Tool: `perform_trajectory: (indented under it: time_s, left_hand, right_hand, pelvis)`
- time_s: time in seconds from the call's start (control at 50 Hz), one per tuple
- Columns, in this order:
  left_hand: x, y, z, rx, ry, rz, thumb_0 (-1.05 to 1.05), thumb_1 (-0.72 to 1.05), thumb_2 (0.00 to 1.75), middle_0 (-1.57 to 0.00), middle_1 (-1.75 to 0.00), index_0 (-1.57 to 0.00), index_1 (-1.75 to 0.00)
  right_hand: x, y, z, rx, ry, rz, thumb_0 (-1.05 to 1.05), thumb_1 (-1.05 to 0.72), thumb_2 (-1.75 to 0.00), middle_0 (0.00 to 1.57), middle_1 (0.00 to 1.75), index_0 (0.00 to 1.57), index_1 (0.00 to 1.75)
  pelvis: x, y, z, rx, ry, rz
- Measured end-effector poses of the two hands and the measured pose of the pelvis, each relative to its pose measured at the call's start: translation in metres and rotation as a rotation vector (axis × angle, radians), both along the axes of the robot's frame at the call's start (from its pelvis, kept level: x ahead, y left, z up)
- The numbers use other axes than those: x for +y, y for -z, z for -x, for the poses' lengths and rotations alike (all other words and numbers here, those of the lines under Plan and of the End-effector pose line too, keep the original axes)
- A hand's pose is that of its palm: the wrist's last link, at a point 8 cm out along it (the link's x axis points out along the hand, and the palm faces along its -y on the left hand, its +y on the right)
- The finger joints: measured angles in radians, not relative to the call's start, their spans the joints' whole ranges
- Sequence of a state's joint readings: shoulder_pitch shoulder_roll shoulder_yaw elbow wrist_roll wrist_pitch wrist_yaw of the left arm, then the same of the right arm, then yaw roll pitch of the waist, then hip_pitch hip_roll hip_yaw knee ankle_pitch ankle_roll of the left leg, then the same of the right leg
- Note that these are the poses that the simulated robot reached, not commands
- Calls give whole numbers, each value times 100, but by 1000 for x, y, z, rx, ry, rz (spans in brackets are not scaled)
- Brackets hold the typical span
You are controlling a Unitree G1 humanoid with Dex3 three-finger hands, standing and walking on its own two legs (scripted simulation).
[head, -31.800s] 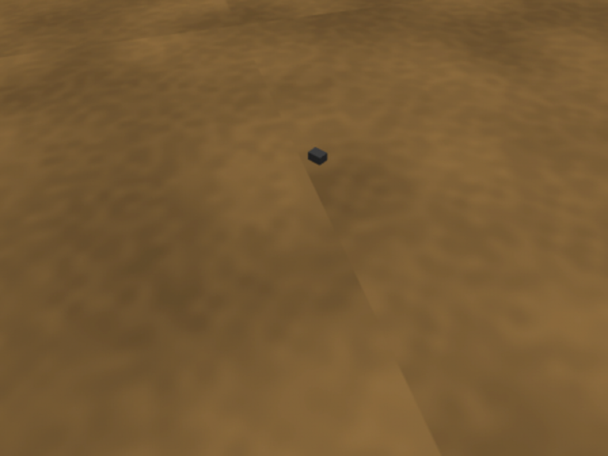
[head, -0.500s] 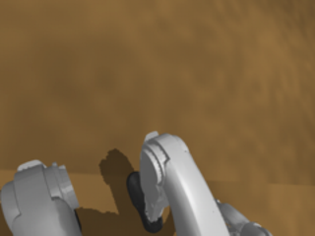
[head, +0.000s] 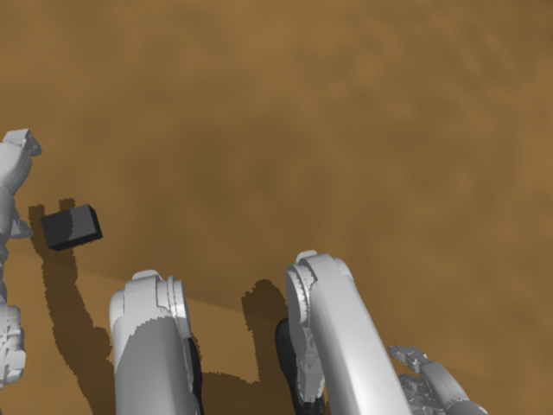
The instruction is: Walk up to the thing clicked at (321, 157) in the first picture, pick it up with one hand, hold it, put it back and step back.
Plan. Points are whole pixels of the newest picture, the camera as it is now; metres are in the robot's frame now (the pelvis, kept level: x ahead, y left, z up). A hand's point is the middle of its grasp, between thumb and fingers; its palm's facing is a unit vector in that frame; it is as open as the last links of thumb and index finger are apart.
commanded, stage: withdraw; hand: left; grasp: from above
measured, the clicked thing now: (72, 227) +0.45 +0.35 -0.34
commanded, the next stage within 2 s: home in 0.22 s
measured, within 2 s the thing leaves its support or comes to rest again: neither
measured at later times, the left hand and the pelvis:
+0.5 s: hand (41, 200) +0.45 +0.34 -0.16, palm faces -0.25 -0.10 -0.96, open 12.2 cm; pelvis +0.00 +0.00 -0.03, yaw +0 degrees
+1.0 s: hand out of the picture +0.28 +0.28 +0.06, palm faces -0.12 -0.78 -0.62, open 7.5 cm; pelvis +0.01 +0.00 +0.16, yaw +6 degrees
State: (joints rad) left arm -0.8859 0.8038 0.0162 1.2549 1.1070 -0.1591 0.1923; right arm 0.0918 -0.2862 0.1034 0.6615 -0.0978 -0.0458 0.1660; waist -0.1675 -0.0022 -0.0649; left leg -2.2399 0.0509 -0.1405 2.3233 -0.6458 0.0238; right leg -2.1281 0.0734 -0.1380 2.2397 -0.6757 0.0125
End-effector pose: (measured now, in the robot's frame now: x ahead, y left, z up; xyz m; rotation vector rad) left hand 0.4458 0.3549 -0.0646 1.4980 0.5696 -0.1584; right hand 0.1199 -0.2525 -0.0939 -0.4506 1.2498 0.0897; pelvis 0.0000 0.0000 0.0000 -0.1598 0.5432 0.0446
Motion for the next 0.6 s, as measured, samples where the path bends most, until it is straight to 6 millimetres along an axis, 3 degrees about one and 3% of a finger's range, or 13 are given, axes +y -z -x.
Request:
perform_trajectory:
  time_s: [0.1, 0.22, 0.3, 0.36, 0.42, 0.48, 0.6]
  left_hand:
    - [0, 13, 1, 53, 20, 33, 0, -37, 89, -21, -87, -21, -88]
    - [-1, 52, 6, 74, 81, 62, 0, -36, 88, -22, -86, -21, -87]
    - [-7, 76, 7, 41, 130, 72, 0, -35, 87, -22, -86, -22, -86]
    - [-14, 81, 5, -31, 155, 75, 0, -34, 86, -23, -85, -24, -85]
    - [-19, 72, 2, -121, 154, 58, 0, -28, 86, -25, -80, -24, -80]
    - [-18, 49, 2, -197, 96, 44, 0, -18, 88, -25, -73, -24, -74]
    - [-13, -8, 21, -177, -87, 68, 0, 8, 89, -25, -59, -23, -60]
  right_hand:
    - [-11, -6, 26, 63, 27, 65, 0, -90, -90, 20, 30, 20, 30]
    - [-20, 0, 57, 175, 36, 137, 0, -89, -89, 20, 30, 20, 30]
    - [-18, 10, 68, 228, 39, 151, 0, -89, -89, 20, 30, 20, 30]
    - [-14, 19, 67, 231, 44, 139, 0, -89, -89, 20, 30, 20, 30]
    - [-9, 26, 58, 197, 58, 112, 0, -89, -89, 21, 30, 20, 30]
    - [-3, 28, 43, 143, 70, 71, 0, -89, -89, 21, 30, 20, 30]
    - [9, 11, 10, 28, 104, -28, 0, -89, -89, 20, 30, 20, 30]
  pelvis:
    - [-1, 1, 4, -7, -1, -1]
    - [1, 16, 4, -16, 1, 9]
    - [2, 29, 3, -24, 2, 17]
    - [2, 35, 1, -24, 2, 18]
    - [2, 37, -2, -15, 1, 13]
    - [1, 31, -4, 5, -1, 4]
    - [0, -7, -5, 46, -13, -11]
